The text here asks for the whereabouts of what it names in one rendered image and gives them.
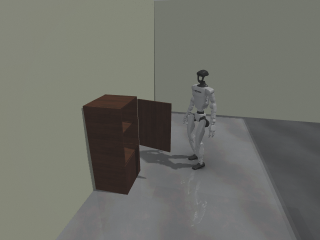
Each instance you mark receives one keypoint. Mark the left robot thigh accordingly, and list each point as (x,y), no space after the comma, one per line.
(200,131)

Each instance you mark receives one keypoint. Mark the robot left forearm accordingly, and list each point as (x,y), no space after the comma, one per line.
(213,115)

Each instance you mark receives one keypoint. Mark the left robot upper arm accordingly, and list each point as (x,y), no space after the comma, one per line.
(210,92)

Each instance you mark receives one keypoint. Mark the robot right forearm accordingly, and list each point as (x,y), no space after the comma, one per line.
(190,108)

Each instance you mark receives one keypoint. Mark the right robot upper arm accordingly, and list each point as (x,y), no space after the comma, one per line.
(192,87)

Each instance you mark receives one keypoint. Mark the left robot hand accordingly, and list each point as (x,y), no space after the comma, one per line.
(212,130)

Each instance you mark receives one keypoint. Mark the right robot hand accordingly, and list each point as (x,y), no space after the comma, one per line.
(186,116)

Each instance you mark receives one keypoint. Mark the cupboard door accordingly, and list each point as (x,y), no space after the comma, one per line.
(154,124)

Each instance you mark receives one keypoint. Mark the humanoid robot head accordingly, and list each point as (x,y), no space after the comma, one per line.
(202,73)

